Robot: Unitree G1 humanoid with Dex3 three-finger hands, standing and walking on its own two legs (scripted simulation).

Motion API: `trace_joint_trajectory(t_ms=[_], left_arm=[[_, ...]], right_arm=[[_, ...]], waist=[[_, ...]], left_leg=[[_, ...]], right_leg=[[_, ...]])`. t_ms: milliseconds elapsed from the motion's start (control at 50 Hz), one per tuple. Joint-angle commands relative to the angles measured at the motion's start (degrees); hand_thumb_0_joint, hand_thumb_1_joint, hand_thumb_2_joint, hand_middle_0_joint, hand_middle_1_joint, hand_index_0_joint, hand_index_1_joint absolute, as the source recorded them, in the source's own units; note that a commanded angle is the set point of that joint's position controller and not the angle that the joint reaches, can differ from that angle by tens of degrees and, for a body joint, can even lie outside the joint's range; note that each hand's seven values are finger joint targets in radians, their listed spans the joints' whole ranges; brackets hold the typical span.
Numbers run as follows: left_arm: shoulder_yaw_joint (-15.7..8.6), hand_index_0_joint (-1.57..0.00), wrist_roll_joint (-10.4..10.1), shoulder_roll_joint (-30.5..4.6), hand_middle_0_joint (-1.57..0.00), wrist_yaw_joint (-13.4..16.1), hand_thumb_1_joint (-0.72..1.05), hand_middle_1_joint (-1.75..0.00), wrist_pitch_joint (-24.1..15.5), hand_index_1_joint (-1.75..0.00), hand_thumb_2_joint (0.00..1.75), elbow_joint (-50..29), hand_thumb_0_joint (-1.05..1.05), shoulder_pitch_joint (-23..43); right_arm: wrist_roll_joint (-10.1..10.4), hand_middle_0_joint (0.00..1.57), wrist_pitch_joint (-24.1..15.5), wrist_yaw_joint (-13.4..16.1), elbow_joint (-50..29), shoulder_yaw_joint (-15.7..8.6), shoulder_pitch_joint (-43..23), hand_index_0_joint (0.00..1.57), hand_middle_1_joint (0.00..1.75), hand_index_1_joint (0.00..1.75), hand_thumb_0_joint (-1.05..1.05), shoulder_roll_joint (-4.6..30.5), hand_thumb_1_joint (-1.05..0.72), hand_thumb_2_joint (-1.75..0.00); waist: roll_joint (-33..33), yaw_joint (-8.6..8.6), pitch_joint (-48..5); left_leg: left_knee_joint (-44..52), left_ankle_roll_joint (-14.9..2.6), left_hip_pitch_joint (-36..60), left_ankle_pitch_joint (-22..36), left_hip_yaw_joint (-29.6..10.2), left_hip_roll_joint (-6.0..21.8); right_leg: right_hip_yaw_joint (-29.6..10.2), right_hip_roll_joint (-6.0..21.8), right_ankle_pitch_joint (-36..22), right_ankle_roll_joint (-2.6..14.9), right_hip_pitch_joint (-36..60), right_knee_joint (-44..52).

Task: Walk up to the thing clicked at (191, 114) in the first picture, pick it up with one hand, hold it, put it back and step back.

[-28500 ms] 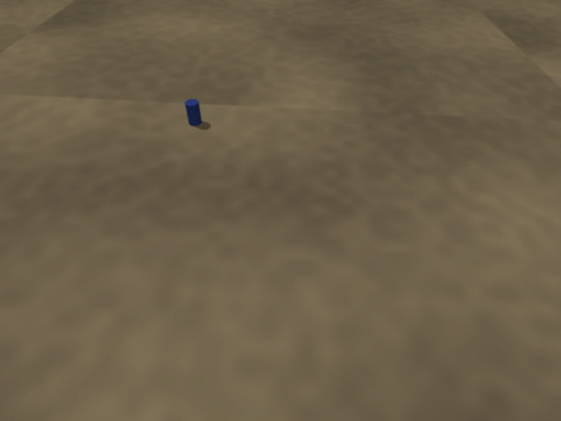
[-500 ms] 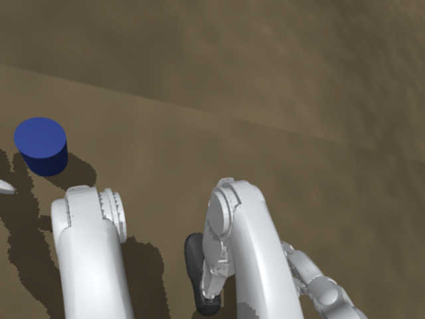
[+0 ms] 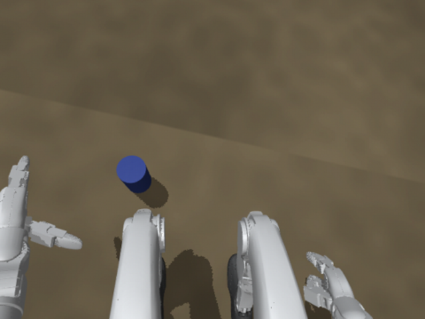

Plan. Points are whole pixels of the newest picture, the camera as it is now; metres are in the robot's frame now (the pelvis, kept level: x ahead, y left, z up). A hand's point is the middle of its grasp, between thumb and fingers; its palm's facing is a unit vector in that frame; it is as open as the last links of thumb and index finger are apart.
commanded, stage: home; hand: left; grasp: from the side
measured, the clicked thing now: (135, 175) +0.45 +0.22 -0.39
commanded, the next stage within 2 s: none
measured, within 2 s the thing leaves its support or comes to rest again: neither
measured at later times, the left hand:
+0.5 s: hand (15, 228) +0.26 +0.23 +0.12, palm faces +0.19 -0.92 -0.34, open 17.3 cm
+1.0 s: hand out of the picture +0.22 +0.21 +0.20, palm faces +0.20 -0.94 -0.28, open 17.6 cm
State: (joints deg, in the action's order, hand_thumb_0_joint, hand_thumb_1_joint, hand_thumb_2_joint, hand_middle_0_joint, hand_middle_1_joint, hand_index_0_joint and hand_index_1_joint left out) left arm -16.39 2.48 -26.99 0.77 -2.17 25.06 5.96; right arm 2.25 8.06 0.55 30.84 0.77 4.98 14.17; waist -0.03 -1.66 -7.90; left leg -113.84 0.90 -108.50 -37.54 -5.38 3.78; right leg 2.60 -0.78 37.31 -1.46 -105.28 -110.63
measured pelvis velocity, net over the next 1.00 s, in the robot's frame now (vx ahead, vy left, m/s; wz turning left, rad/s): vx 0.08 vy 0.01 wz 0.10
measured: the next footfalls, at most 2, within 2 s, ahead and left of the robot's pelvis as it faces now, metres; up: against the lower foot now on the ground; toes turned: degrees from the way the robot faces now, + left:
none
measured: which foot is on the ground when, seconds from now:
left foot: down 0.00-1.00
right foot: down 0.00-1.00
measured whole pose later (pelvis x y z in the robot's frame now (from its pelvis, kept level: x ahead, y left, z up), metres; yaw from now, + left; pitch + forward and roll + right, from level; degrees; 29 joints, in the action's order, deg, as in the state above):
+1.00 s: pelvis +0.08 +0.01 +0.25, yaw +6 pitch +8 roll -3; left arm 1.0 -0.3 -12.4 8.3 16.8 -2.1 -27.8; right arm 0.3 -6.1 10.4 27.0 2.2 15.9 11.3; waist 1.7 -1.0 -6.7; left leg -56.9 0.7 -37.5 -27.2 -2.3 2.7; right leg 3.0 0.8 26.6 -1.5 -33.5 -52.5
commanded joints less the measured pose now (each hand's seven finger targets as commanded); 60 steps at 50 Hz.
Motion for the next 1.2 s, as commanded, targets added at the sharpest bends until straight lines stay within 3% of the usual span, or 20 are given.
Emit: trace_joint_trajectory(t_ms=[0,60,180,300,400,420,560,640,780,840,960,1080,1100,1180], left_arm=[[-6.6,-0.05,-0.9,-15.1,-0.05,4.6,-0.52,-0.06,0.3,-0.06,0.07,-13.5,0.00,2.3],[-2.5,-0.05,-1.2,-9.3,-0.05,5.6,-0.53,-0.06,2.4,-0.06,0.07,-12.4,0.00,-1.3],[3.0,-0.05,-1.9,-2.4,-0.05,6.8,-0.51,-0.06,6.3,-0.06,0.08,-12.1,0.00,-6.6],[4.9,-0.05,-2.1,-0.7,-0.05,9.0,-0.53,-0.05,10.2,-0.06,0.07,-17.4,0.00,-13.2],[7.1,-0.05,-2.5,1.8,-0.05,10.3,-0.57,-0.05,13.4,-0.05,0.05,-23.0,0.00,-18.4],[8.7,-0.05,-2.6,3.4,-0.05,10.4,-0.58,-0.05,14.0,-0.05,0.04,-24.0,0.00,-19.7],[14.1,-0.05,-3.1,8.3,-0.05,10.8,-0.58,-0.05,17.1,-0.05,0.04,-34.0,0.00,-28.5],[14.5,-0.04,-3.0,9.3,-0.05,10.5,-0.59,-0.05,17.8,-0.05,0.03,-36.0,0.00,-33.3],[14.5,-0.05,-2.7,9.4,-0.05,8.9,-0.58,-0.05,16.6,-0.05,0.04,-37.9,0.00,-32.7],[14.1,-0.04,-2.3,9.6,-0.04,8.5,-0.60,-0.04,15.9,-0.05,0.03,-37.3,0.00,-32.7],[14.5,-0.05,-2.3,9.7,-0.05,8.4,-0.56,-0.05,15.5,-0.05,0.05,-39.4,0.00,-29.9],[12.8,-0.05,-2.3,8.9,-0.05,8.2,-0.58,-0.05,15.2,-0.05,0.04,-36.9,0.00,-32.4],[13.8,-0.04,-2.4,9.8,-0.04,8.1,-0.59,-0.05,15.3,-0.05,0.03,-35.8,0.00,-32.9],[14.1,-0.05,-2.5,10.2,-0.05,7.8,-0.57,-0.05,15.0,-0.05,0.05,-35.5,0.00,-32.1]], right_arm=[[0.4,0.20,-3.5,3.2,-6.6,-5.0,3.8,0.20,0.30,0.30,0.00,9.7,-0.90,-0.90],[0.2,0.20,-5.0,4.6,-6.1,-4.6,4.3,0.20,0.30,0.30,0.00,8.4,-0.90,-0.90],[0.0,0.20,-7.9,5.9,-6.4,-4.2,6.3,0.20,0.30,0.30,0.00,7.4,-0.90,-0.90],[0.4,0.20,-9.8,7.5,-7.5,-3.8,7.7,0.20,0.30,0.30,0.00,6.9,-0.90,-0.90],[0.4,0.20,-10.9,9.3,-8.8,-3.0,8.1,0.20,0.30,0.30,0.00,5.8,-0.90,-0.90],[0.2,0.20,-11.0,9.6,-9.0,-2.8,8.2,0.20,0.30,0.30,0.00,5.6,-0.90,-0.90],[-0.3,0.20,-13.2,11.2,-11.3,-2.2,8.7,0.20,0.30,0.30,0.00,4.3,-0.90,-0.90],[-0.8,0.20,-14.3,11.4,-12.1,-2.1,8.6,0.20,0.30,0.30,0.00,4.1,-0.90,-0.90],[-1.3,0.20,-15.9,10.9,-12.9,-2.2,8.4,0.20,0.30,0.30,0.00,4.4,-0.90,-0.90],[-1.7,0.20,-16.6,10.8,-12.6,-2.3,8.9,0.20,0.30,0.30,0.00,4.3,-0.90,-0.90],[-1.9,0.20,-17.6,10.5,-12.1,-2.0,7.9,0.20,0.30,0.30,0.00,4.2,-0.90,-0.90],[-2.0,0.20,-17.8,10.5,-11.8,-1.9,7.4,0.20,0.30,0.30,0.00,4.2,-0.90,-0.90],[-2.0,0.20,-17.7,10.4,-11.9,-1.9,7.1,0.20,0.30,0.30,0.00,4.3,-0.90,-0.90],[-1.8,0.20,-17.8,10.2,-12.0,-2.0,7.1,0.20,0.30,0.30,0.00,4.5,-0.90,-0.90]], waist=[[6.6,0.50,-32.5],[5.8,-0.63,-28.7],[3.2,-1.65,-23.6],[4.2,-0.72,-21.8],[6.0,-0.09,-17.0],[5.5,-0.82,-16.0],[5.0,-0.60,-9.4],[2.3,-0.20,-4.4],[2.0,-0.68,-0.8],[2.4,-0.53,-3.3],[4.8,-0.46,-5.6],[2.8,0.47,-4.1],[2.3,0.39,-3.1],[2.7,0.21,-1.6]], left_leg=[[23.1,-2.58,31.4,3.4,3.1,-1.8],[26.6,-2.66,35.1,7.0,4.0,-2.1],[34.9,-2.57,44.0,13.1,4.3,-2.0],[44.8,-1.90,56.7,18.5,4.4,-2.3],[52.7,-1.40,64.6,20.2,4.6,-2.6],[53.9,-1.34,66.0,20.8,4.7,-2.6],[62.1,-1.00,73.0,22.2,4.4,-2.5],[65.0,-1.00,74.0,22.8,3.5,-2.3],[67.7,-0.66,75.2,21.3,3.6,-2.2],[66.8,-0.65,76.4,24.5,4.1,-2.6],[67.3,-0.49,78.8,24.2,4.3,-2.8],[67.7,-0.74,77.3,23.0,4.4,-3.0],[67.9,-0.75,77.0,22.6,4.6,-3.0],[68.8,-0.80,76.3,19.8,4.7,-3.0]], right_leg=[[-1.5,-0.8,-4.1,2.83,26.5,23.2],[-2.2,-0.5,-7.6,2.67,31.9,28.2],[-2.5,0.2,-14.0,2.16,42.7,37.9],[-1.2,0.3,-19.0,2.23,53.6,46.3],[-0.6,0.3,-20.4,2.19,60.5,53.0],[-0.4,0.2,-21.0,2.11,61.6,54.3],[1.5,-0.5,-21.7,2.06,67.7,60.8],[2.7,-0.9,-21.6,2.00,69.7,63.1],[2.6,-1.1,-19.8,1.78,70.6,65.0],[2.0,-0.8,-22.7,1.89,72.6,64.9],[1.4,-0.6,-22.7,1.96,73.9,65.5],[1.6,-0.6,-21.7,1.81,74.7,66.8],[1.6,-0.6,-21.3,1.82,74.3,66.9],[1.5,-0.6,-19.0,1.85,73.2,67.5]])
